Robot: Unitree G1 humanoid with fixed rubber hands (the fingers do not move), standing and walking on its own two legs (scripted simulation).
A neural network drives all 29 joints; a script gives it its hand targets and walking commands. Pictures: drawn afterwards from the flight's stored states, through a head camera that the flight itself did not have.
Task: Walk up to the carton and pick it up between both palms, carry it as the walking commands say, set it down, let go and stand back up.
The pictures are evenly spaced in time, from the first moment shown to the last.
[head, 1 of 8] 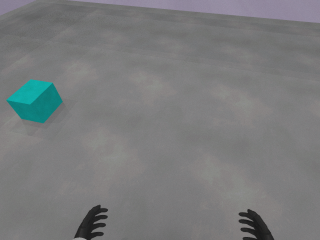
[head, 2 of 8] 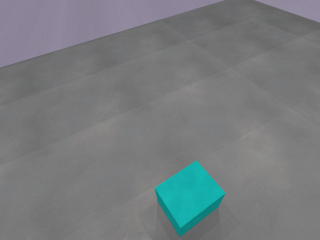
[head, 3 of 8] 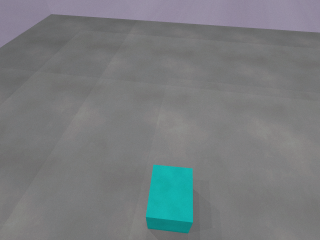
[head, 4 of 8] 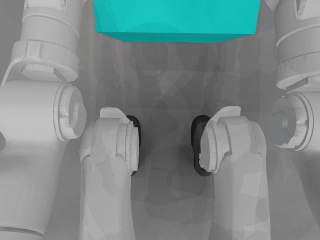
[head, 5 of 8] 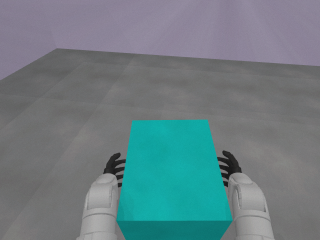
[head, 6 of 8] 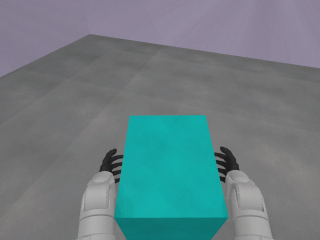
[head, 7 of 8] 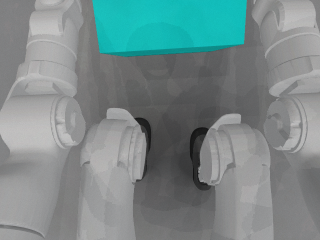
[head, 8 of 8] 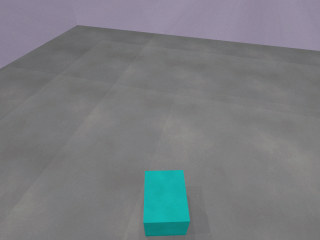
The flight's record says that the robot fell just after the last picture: no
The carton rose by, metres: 0.71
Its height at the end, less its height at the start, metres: +0.00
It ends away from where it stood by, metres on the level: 0.02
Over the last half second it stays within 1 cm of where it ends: yes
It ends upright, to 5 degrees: yes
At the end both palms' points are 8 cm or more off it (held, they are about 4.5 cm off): yes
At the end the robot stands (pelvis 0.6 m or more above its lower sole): yes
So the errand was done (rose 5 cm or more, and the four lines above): yes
